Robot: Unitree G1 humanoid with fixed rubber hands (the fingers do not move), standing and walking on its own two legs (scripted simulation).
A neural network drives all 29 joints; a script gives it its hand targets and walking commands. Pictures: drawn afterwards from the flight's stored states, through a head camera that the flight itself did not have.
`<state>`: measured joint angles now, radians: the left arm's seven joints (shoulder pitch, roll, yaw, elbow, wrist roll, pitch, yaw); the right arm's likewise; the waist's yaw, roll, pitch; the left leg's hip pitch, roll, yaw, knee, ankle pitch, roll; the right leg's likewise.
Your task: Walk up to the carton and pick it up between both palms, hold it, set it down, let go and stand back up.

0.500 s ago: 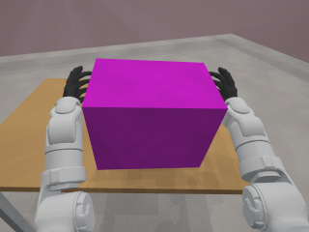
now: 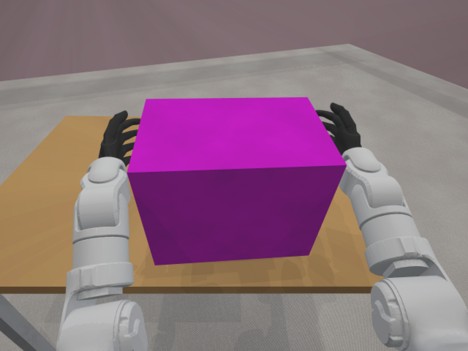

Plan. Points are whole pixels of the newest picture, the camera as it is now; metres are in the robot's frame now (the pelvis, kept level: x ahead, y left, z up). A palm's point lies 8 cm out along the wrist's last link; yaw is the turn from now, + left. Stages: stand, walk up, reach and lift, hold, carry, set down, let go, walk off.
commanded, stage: set down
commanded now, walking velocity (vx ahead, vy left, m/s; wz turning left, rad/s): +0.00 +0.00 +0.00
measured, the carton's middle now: (231, 181) +0.39 +0.01 +0.14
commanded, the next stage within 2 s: none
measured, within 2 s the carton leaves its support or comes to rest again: rests again in 1.48 s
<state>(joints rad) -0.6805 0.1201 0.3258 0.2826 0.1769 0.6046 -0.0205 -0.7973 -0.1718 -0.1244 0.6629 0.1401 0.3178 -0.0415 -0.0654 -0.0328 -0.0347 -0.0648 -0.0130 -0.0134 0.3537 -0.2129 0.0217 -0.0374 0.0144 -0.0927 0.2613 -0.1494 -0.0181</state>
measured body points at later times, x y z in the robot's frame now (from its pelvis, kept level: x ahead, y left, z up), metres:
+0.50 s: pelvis -0.01 +0.00 +0.00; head -0.04 +0.02 +0.45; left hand +0.40 +0.19 +0.17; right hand +0.40 -0.19 +0.18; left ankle -0.01 +0.10 -0.75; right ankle +0.00 -0.11 -0.75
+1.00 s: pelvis +0.01 -0.01 +0.00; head +0.01 +0.00 +0.45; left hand +0.42 +0.19 +0.13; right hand +0.43 -0.19 +0.14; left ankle -0.01 +0.10 -0.75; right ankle +0.00 -0.11 -0.75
